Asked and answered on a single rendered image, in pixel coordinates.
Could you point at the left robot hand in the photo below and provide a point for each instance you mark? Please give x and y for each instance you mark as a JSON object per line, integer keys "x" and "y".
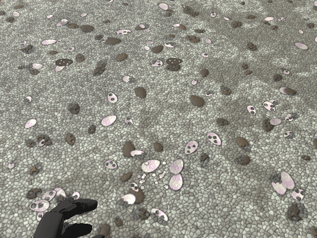
{"x": 52, "y": 223}

